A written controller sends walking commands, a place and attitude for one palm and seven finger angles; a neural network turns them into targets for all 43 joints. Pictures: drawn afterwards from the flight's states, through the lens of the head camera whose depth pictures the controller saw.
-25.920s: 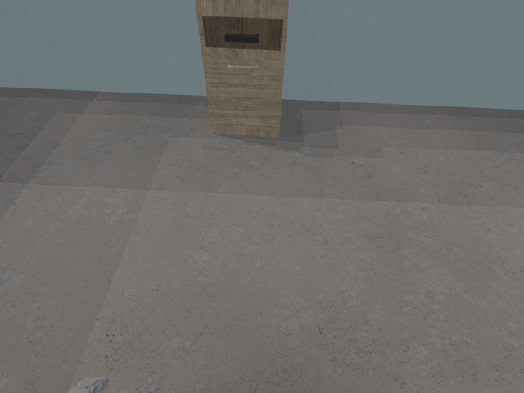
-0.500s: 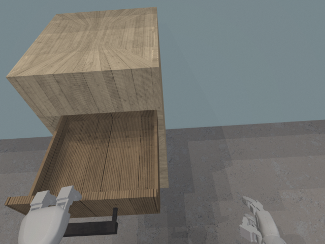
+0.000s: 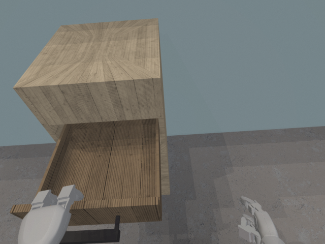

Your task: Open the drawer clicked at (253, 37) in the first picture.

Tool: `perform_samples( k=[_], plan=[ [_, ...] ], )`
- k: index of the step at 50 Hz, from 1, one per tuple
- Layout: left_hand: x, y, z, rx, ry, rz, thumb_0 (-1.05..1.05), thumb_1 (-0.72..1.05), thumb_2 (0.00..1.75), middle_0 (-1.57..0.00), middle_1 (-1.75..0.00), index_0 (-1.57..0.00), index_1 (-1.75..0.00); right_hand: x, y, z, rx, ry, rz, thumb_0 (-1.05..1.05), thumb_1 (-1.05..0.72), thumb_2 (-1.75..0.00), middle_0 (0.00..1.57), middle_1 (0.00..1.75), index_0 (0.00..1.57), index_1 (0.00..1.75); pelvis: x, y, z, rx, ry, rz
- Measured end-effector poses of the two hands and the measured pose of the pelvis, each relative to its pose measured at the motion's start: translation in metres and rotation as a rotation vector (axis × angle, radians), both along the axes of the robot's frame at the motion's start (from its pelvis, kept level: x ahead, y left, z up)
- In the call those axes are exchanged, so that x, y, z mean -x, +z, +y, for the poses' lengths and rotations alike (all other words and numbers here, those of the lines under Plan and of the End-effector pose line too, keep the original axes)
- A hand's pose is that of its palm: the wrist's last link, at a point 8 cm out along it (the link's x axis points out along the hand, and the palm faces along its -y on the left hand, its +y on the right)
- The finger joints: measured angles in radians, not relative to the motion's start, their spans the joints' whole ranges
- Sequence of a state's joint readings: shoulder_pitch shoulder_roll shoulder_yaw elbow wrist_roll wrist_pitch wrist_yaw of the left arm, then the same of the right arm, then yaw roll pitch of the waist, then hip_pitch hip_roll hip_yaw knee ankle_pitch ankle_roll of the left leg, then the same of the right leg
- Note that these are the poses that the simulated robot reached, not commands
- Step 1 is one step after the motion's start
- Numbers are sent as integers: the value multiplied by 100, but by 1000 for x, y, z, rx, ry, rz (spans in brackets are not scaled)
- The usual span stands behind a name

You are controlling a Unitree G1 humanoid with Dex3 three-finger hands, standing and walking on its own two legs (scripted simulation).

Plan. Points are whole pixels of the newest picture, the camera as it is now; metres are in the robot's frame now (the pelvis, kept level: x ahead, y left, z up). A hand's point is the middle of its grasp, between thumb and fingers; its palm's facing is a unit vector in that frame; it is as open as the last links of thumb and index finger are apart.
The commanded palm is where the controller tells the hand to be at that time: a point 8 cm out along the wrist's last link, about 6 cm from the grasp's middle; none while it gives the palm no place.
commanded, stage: lift the hand off the handle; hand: left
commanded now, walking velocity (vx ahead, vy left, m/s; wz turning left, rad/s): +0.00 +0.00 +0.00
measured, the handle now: (90, 228) +0.18 +0.24 -0.11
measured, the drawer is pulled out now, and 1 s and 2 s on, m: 0.30 0.30 0.30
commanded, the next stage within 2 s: draw the hand back to the body in 0.38 s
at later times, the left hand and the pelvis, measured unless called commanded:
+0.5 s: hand (55, 232) +0.13 +0.25 +0.04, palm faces -0.01 -0.12 -0.99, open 13.8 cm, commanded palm +0.11 +0.24 +0.09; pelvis +0.00 +0.00 +0.01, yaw +0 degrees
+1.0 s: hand (38, 219) +0.14 +0.26 +0.09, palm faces +0.03 -0.10 -0.99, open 13.8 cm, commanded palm +0.12 +0.26 +0.14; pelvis +0.00 +0.00 +0.02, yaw +0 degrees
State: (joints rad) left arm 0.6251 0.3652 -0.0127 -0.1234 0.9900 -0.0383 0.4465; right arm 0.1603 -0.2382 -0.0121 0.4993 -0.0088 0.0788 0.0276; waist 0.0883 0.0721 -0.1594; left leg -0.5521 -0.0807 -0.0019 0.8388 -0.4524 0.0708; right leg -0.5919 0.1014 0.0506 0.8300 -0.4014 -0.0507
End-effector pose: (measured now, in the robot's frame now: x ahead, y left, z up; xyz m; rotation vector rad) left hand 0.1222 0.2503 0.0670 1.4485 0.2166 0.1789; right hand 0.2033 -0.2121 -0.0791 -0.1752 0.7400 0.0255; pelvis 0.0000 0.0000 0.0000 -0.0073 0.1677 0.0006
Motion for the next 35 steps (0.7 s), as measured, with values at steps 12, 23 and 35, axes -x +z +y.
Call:
perform_samples(
  k=[12, 23, 35],
  plan=[
    [-1, 21, -3, 10, -4, -36, 0, -49, 30, -32, -120, -32, -120, -9, 7, 7, -16, 24, -22, 1, -91, -89, 20, 30, 20, 30, -2, 5, 2, 2, 5, -21],
    [7, 24, -4, 3, -1, -5, 0, -49, 30, -32, -120, -32, -120, -8, 10, 11, -36, 37, -21, 1, -91, -89, 20, 30, 20, 30, -1, 8, 0, -3, -2, -36],
    [3, 46, 6, -37, -10, -65, 0, -49, 30, -32, -120, -32, -120, -4, 11, 3, -4, 26, -5, 1, -91, -89, 20, 30, 20, 30, 3, 12, -3, 1, 9, -63]
  ],
)
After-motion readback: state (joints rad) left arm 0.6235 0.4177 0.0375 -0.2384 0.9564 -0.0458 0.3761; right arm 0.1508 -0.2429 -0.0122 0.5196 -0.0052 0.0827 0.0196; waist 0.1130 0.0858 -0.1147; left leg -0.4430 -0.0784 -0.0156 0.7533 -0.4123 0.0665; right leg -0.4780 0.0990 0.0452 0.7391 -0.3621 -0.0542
